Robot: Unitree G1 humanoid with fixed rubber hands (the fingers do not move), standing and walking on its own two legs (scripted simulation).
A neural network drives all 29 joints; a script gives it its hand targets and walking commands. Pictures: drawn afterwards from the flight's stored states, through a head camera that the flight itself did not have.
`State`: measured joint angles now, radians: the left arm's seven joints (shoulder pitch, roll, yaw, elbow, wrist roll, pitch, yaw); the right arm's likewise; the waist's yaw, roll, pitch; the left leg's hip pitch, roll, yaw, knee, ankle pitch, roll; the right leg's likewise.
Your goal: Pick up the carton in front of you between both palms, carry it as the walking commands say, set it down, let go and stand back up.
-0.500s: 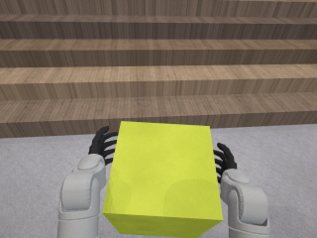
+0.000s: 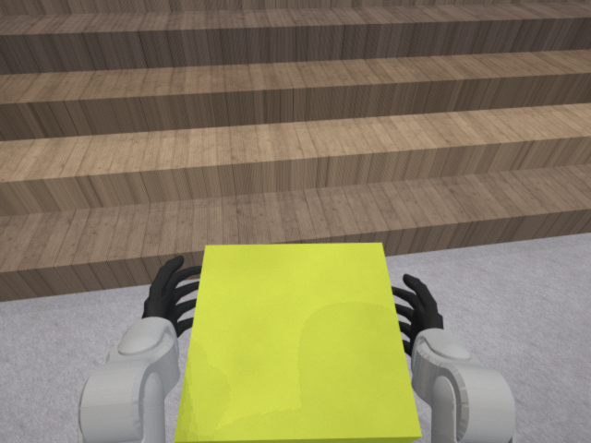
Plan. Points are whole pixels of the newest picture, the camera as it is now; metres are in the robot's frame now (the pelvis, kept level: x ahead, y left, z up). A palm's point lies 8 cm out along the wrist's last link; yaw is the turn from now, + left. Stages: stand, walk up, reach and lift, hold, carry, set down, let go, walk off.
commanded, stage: carry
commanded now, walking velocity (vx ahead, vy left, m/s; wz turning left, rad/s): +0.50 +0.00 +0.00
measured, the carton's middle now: (295, 362) +0.23 -0.01 +0.02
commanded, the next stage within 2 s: none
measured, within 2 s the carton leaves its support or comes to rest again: neither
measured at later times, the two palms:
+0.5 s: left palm (175, 158) +0.57 +0.18 +0.11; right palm (344, 163) +0.57 -0.12 +0.10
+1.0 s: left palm (215, 64) +0.98 +0.15 +0.12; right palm (329, 72) +0.99 -0.15 +0.09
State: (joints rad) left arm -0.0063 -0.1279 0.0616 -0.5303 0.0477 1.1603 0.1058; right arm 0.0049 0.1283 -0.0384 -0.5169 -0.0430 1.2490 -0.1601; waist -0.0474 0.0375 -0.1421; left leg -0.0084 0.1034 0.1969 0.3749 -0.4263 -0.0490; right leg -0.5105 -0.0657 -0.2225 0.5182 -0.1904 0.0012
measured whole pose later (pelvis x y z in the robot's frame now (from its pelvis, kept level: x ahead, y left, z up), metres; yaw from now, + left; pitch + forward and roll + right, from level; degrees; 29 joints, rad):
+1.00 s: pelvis +0.65 -0.01 -0.01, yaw +2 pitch +3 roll +1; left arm -0.54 -0.11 0.25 -0.18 0.01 1.16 0.18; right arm -0.53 0.06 -0.24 -0.18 0.01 1.25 -0.19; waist 0.04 0.04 0.04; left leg -0.43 0.06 0.03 1.31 -0.43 0.05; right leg -0.50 -0.03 -0.21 0.61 -0.18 -0.11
